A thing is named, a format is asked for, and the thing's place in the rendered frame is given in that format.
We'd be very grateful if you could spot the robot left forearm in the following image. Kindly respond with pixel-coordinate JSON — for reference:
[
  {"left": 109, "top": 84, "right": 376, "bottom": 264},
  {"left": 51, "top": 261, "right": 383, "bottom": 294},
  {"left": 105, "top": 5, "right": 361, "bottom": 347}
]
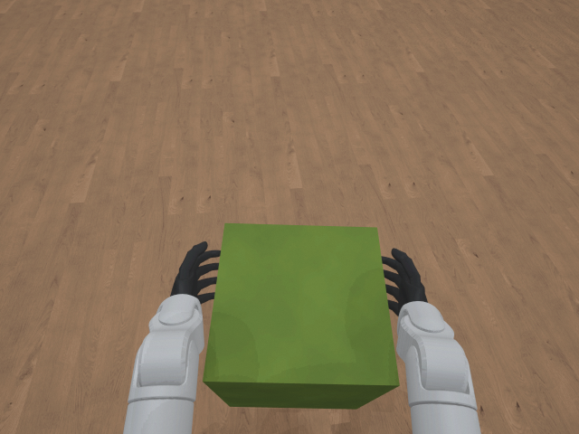
[{"left": 123, "top": 294, "right": 204, "bottom": 434}]

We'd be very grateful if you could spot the robot left hand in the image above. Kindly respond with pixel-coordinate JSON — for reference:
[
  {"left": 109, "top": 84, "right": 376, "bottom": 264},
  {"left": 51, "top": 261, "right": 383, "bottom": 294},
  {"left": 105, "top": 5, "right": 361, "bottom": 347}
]
[{"left": 170, "top": 241, "right": 221, "bottom": 304}]

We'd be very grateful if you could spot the robot right hand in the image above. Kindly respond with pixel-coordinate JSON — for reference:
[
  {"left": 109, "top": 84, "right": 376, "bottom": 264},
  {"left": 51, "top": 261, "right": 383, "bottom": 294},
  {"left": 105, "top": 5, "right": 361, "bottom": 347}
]
[{"left": 382, "top": 248, "right": 428, "bottom": 316}]

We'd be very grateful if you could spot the carton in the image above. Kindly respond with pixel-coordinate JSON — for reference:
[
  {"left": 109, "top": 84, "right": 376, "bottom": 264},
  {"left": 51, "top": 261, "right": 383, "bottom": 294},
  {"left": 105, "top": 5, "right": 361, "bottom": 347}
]
[{"left": 203, "top": 223, "right": 400, "bottom": 410}]

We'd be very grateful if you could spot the robot right forearm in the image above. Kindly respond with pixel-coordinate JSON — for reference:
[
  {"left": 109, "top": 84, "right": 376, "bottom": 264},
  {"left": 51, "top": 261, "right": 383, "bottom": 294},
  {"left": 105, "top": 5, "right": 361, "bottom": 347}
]
[{"left": 396, "top": 301, "right": 481, "bottom": 434}]

